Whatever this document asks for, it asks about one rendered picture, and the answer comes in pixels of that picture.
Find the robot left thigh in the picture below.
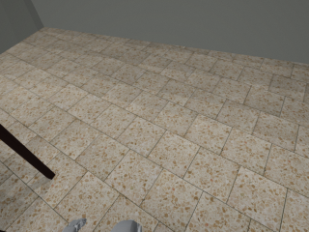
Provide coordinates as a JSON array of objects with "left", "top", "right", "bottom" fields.
[{"left": 110, "top": 219, "right": 142, "bottom": 232}]

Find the left robot hand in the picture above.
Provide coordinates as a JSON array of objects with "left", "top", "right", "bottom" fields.
[{"left": 62, "top": 217, "right": 87, "bottom": 232}]

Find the table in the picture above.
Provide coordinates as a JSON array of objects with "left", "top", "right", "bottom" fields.
[{"left": 0, "top": 124, "right": 56, "bottom": 180}]

